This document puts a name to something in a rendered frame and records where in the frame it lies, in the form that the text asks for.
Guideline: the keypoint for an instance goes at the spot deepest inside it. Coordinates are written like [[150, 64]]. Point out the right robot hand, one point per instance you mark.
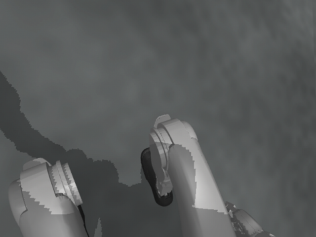
[[245, 225]]

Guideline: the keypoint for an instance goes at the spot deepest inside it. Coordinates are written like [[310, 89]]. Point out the left robot foot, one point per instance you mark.
[[83, 217]]

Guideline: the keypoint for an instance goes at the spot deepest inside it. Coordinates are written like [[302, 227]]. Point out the right robot foot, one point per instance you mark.
[[151, 178]]

